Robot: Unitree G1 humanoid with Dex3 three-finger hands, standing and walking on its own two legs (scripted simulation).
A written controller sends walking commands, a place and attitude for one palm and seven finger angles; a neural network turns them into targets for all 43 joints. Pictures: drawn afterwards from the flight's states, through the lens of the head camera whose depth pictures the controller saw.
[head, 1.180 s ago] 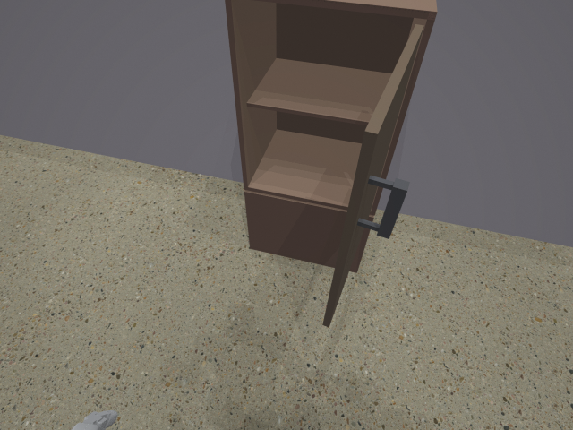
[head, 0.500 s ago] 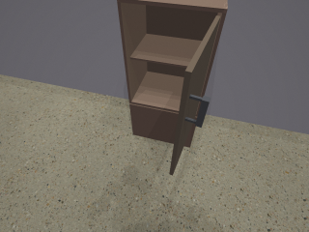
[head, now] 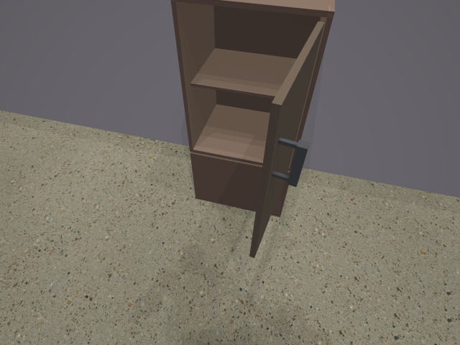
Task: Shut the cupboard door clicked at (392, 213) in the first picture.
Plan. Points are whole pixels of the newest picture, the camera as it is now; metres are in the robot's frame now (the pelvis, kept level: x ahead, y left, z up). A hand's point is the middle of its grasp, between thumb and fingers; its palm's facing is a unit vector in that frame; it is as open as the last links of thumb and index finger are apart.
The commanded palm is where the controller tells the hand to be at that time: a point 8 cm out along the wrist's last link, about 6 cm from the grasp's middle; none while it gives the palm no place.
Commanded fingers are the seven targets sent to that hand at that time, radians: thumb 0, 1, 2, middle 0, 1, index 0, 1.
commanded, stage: look at it before walking up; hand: left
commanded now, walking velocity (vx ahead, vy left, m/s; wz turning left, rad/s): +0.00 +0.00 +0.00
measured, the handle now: (288, 162) +0.49 -0.10 +0.03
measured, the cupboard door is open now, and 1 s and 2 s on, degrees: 82 82 82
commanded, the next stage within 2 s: walk around to get in front in 0.26 s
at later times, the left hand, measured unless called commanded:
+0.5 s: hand out of the picture +0.08 +0.25 -0.16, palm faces -0.04 -0.94 -0.33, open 7.4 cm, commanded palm none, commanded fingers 0.00 0.90 0.90 -0.20 -0.30 -0.20 -0.30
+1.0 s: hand out of the picture +0.06 +0.15 -0.17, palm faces -0.23 -0.94 -0.24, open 7.4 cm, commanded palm none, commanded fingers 0.00 0.90 0.90 -0.20 -0.30 -0.20 -0.30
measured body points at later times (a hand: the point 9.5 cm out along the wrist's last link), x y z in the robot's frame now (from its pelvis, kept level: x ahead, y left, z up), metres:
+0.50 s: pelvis +0.01 +0.00 +0.00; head +0.02 +0.00 +0.45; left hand +0.08 +0.29 -0.14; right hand +0.09 -0.29 -0.14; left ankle +0.00 +0.13 -0.75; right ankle +0.00 -0.11 -0.75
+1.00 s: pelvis -0.01 -0.03 -0.01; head +0.02 -0.06 +0.44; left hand +0.08 +0.20 -0.15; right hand +0.00 -0.31 -0.16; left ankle +0.01 +0.13 -0.66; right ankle -0.02 -0.10 -0.75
